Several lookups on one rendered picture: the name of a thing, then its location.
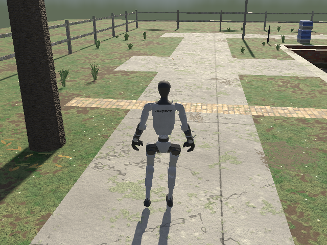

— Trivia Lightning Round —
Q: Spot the left robot forearm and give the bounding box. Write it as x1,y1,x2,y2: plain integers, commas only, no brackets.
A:
133,123,143,142

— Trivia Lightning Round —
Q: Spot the left robot hand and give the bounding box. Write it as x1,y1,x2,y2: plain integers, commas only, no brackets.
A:
132,140,143,151

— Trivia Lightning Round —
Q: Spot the right robot hand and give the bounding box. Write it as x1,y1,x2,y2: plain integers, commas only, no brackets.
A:
183,141,195,152

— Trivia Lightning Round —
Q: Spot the humanoid robot torso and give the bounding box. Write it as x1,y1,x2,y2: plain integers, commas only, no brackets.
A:
152,101,176,153

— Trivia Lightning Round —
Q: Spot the left robot upper arm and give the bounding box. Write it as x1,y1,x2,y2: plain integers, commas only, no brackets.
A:
138,103,153,130

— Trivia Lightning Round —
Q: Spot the left robot shin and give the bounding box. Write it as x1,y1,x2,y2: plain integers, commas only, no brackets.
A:
145,165,153,200

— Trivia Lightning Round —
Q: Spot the right robot forearm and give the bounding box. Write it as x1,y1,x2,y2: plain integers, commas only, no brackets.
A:
184,124,194,143

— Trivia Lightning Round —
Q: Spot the right robot upper arm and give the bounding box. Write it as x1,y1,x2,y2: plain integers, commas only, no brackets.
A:
175,103,189,131

